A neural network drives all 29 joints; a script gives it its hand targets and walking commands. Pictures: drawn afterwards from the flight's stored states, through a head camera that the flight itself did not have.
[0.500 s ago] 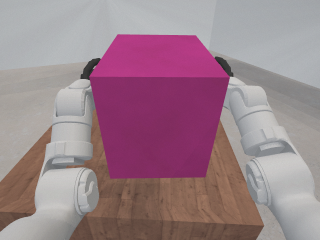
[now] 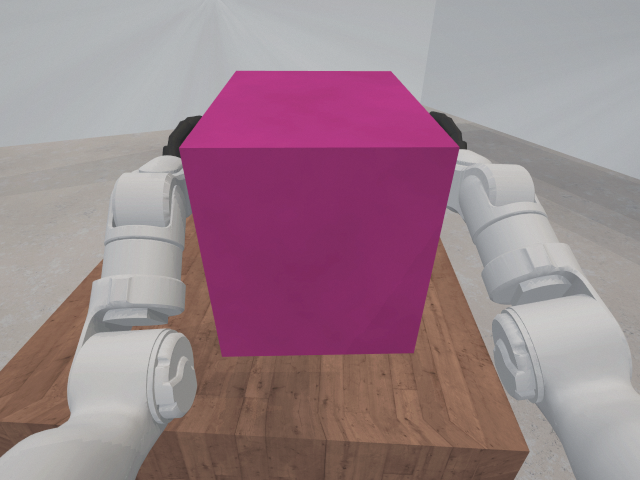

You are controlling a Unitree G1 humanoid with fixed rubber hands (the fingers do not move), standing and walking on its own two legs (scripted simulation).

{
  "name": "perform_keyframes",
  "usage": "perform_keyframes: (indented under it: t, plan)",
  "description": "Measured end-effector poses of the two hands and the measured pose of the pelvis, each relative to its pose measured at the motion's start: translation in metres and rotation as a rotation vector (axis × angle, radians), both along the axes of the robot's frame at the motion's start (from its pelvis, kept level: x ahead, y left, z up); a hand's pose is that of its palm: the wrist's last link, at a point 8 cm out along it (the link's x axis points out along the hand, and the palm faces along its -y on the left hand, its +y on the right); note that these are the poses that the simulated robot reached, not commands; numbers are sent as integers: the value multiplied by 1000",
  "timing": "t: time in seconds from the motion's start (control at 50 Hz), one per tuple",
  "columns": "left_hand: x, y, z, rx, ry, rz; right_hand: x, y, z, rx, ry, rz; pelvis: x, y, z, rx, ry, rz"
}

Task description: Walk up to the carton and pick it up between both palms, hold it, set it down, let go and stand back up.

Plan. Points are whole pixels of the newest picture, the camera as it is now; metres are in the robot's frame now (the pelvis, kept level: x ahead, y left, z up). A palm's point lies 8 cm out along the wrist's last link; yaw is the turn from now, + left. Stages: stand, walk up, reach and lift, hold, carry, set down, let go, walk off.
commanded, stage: hold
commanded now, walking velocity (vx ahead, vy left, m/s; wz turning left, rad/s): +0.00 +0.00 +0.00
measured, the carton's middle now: (316, 197) +0.41 +0.00 +0.25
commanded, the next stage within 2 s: none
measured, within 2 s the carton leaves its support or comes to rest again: neither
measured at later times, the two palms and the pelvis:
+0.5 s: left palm (180, 175) +0.37 +0.16 +0.30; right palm (448, 170) +0.38 -0.16 +0.30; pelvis +0.00 +0.00 +0.00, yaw +0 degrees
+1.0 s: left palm (183, 173) +0.37 +0.16 +0.30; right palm (451, 174) +0.37 -0.16 +0.30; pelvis +0.00 +0.00 +0.00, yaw +0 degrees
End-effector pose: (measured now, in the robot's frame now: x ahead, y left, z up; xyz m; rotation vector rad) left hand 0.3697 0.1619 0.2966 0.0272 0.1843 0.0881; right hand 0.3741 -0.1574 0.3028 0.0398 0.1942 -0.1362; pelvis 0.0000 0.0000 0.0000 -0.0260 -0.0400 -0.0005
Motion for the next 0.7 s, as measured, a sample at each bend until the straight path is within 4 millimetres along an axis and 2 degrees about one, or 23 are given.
perform_keyframes:
  t: [0.42, 0.7]
  plan:
    - [5, -2, -3, -5, 3, 1, 3, -2, -4, -5, 7, -2, 3, 1, 0, 0, 0, -4]
    - [2, -1, -1, -9, -15, 1, 1, 0, 2, 0, -8, -4, 3, 1, 0, -2, -2, -3]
